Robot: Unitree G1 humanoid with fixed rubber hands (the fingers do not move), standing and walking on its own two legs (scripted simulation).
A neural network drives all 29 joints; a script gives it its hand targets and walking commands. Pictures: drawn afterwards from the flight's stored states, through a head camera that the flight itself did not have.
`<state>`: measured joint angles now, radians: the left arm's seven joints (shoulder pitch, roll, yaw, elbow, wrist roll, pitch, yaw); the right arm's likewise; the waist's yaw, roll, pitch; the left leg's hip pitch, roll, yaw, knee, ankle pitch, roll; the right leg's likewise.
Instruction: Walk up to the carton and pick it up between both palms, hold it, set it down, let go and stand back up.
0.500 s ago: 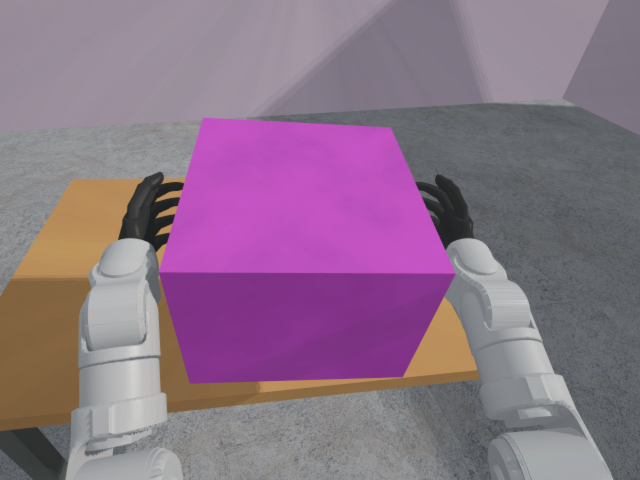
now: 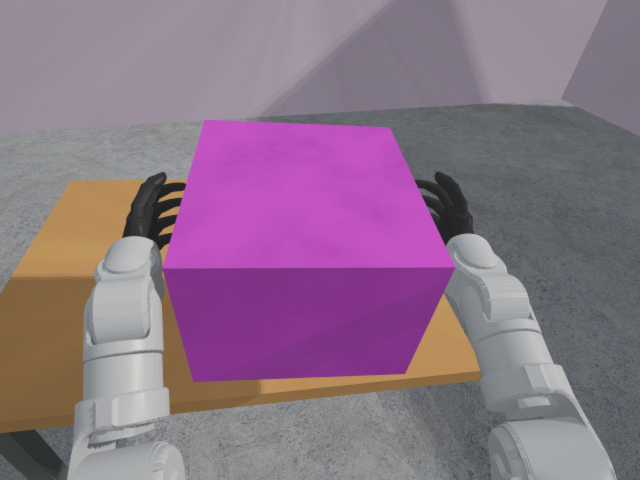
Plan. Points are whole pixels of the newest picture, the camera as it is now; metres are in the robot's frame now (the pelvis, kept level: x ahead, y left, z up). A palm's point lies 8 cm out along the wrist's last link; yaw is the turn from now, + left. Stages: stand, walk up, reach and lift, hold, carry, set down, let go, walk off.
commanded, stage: hold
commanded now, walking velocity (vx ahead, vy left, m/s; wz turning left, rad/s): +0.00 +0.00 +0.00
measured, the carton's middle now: (301, 242) +0.41 +0.01 +0.13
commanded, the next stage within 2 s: none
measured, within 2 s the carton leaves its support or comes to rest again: neither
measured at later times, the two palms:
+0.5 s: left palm (143, 241) +0.34 +0.20 +0.18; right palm (454, 239) +0.36 -0.17 +0.19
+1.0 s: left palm (143, 240) +0.35 +0.20 +0.18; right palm (453, 239) +0.36 -0.17 +0.18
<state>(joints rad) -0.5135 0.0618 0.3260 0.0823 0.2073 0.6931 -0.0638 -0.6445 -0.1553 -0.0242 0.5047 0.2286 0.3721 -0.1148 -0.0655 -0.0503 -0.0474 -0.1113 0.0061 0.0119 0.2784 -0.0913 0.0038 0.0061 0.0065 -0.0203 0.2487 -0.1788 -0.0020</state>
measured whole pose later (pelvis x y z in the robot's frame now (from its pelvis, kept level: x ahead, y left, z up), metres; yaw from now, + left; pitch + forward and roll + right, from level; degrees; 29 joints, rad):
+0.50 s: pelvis +0.00 +0.00 +0.00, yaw +0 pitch -5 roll +0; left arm -0.50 0.06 0.33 0.06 0.21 0.70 -0.08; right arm -0.62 -0.15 -0.02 0.46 0.23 0.39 -0.13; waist -0.06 -0.05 -0.04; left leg -0.10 0.01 0.01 0.28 -0.09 0.00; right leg 0.01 0.01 -0.02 0.25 -0.18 0.00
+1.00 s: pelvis +0.00 +0.00 +0.00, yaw +0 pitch -5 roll +0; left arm -0.51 0.06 0.32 0.06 0.21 0.70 -0.07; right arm -0.63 -0.15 -0.02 0.48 0.23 0.37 -0.13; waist -0.06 -0.05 -0.04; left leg -0.11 0.00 0.01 0.28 -0.09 0.01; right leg 0.01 0.01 -0.02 0.25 -0.18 0.00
